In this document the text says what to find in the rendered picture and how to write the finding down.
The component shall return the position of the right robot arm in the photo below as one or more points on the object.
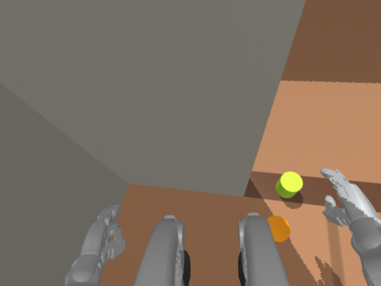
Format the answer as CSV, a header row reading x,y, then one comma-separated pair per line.
x,y
366,241

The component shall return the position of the left robot arm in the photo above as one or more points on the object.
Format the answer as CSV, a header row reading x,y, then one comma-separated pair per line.
x,y
85,271

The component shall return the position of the right robot hand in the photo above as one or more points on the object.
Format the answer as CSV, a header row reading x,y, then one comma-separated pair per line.
x,y
356,204

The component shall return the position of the left robot hand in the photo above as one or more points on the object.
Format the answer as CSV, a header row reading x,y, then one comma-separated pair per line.
x,y
98,238

